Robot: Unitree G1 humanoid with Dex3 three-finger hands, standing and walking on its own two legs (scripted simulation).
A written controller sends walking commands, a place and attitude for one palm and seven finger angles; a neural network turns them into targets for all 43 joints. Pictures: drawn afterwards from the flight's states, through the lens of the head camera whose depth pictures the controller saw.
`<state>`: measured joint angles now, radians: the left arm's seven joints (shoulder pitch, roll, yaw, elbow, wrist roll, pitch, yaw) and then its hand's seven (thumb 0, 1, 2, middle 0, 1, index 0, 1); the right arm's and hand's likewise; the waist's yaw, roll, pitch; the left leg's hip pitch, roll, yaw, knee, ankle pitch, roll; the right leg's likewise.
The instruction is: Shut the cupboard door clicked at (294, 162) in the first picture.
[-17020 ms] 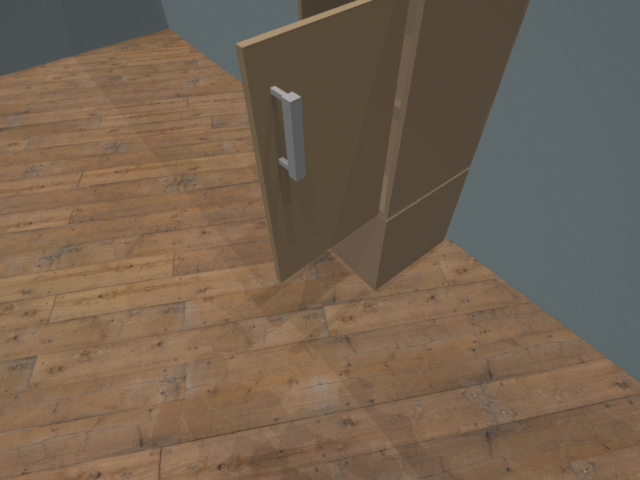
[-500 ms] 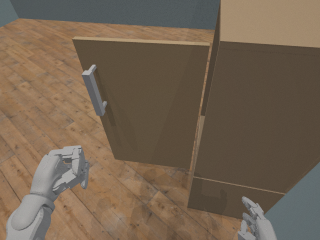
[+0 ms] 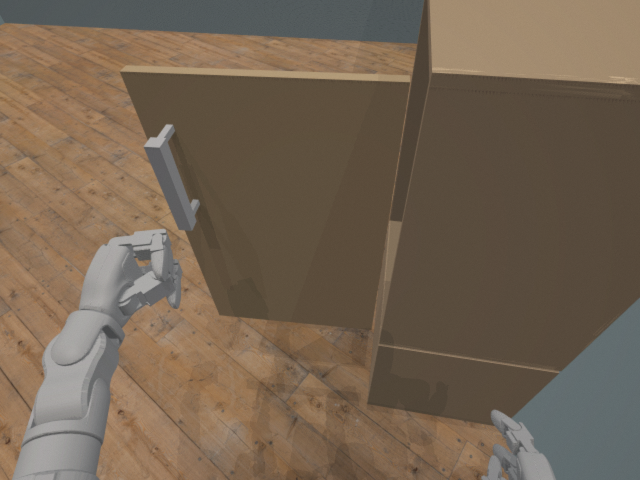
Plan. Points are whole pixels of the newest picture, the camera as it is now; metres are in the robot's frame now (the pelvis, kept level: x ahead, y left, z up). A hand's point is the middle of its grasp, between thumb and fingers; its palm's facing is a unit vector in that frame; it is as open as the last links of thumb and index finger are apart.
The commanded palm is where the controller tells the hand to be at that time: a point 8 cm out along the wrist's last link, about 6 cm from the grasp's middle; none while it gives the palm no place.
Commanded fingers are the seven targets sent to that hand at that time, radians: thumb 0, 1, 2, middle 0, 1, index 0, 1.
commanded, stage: bring the fist close to the handle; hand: left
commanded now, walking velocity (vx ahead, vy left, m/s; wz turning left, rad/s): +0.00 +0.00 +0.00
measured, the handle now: (178, 179) +0.50 +0.24 +0.11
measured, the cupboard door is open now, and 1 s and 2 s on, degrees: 93 93 77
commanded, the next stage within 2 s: push the door shut along its arc in 0.84 s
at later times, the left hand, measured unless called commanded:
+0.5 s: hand (183, 220) +0.41 +0.21 +0.12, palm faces -0.05 -1.00 -0.02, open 3.1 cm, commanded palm +0.38 +0.26 +0.11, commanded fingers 0.00 0.90 0.90 -1.30 -1.50 -1.30 -1.50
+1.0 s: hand (176, 221) +0.41 +0.22 +0.11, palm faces -0.04 -1.00 -0.02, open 3.1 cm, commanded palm +0.39 +0.27 +0.11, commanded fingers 0.00 0.90 0.90 -1.30 -1.50 -1.30 -1.50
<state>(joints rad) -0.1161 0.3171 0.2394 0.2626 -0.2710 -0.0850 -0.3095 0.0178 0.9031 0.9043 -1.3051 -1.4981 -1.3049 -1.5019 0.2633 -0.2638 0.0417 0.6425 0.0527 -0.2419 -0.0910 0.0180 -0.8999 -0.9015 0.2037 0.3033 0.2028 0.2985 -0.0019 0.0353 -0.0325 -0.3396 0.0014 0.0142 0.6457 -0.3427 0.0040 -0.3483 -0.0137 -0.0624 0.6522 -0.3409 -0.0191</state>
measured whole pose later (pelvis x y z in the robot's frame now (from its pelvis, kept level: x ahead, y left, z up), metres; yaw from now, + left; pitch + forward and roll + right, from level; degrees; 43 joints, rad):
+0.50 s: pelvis +0.01 +0.01 +0.00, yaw -1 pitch +6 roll +0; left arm -0.50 0.40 0.31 0.72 -0.23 -0.16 -0.33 0.02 0.90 0.90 -1.30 -1.50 -1.30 -1.50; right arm 0.33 -0.28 0.02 0.66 0.05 -0.12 -0.07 0.02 -0.90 -0.90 0.20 0.30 0.20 0.30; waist -0.06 0.02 -0.05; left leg -0.42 0.00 0.03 0.66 -0.35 0.01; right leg -0.43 -0.01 -0.05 0.65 -0.33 -0.01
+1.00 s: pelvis +0.01 +0.01 +0.00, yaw -1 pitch +7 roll -1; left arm -0.53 0.41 0.31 0.79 -0.23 -0.19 -0.35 0.02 0.90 0.90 -1.30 -1.50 -1.30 -1.50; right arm 0.32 -0.27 0.03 0.64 0.05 -0.08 -0.07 0.01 -0.90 -0.90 0.20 0.30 0.20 0.30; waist -0.06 0.02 -0.06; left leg -0.43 0.01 0.03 0.67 -0.35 0.02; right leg -0.43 -0.01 -0.05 0.64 -0.33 -0.01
